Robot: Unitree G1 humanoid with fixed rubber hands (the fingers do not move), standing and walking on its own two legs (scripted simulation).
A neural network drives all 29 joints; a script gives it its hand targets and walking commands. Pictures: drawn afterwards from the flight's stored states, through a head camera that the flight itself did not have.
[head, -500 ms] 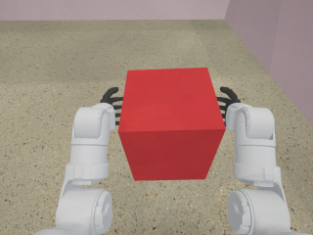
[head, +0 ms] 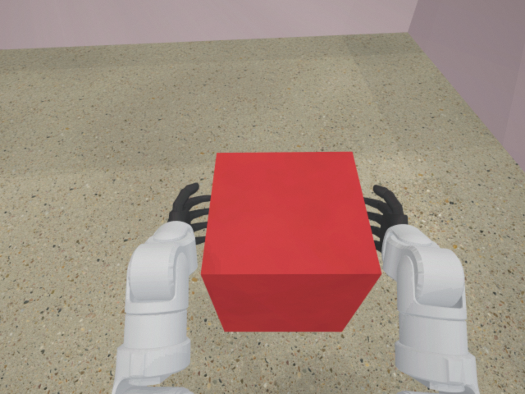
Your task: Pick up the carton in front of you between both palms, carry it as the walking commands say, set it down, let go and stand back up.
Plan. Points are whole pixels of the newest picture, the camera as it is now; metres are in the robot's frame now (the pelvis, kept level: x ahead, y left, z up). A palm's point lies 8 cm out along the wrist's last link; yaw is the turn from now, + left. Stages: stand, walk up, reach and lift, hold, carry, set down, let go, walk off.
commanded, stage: carry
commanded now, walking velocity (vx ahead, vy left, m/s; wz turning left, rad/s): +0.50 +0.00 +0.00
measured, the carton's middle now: (283, 248) +0.35 +0.00 +0.01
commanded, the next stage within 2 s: none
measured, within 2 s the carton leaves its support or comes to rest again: neither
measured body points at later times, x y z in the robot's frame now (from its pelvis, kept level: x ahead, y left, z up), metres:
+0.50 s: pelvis +0.31 +0.06 +0.02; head +0.34 +0.06 +0.47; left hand +0.65 +0.20 +0.09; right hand +0.64 -0.11 +0.09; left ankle +0.38 +0.13 -0.72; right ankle +0.15 -0.04 -0.64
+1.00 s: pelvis +0.63 +0.01 +0.02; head +0.62 +0.00 +0.47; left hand +0.91 +0.16 +0.10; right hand +0.91 -0.14 +0.09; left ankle +0.50 +0.12 -0.63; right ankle +0.68 -0.07 -0.72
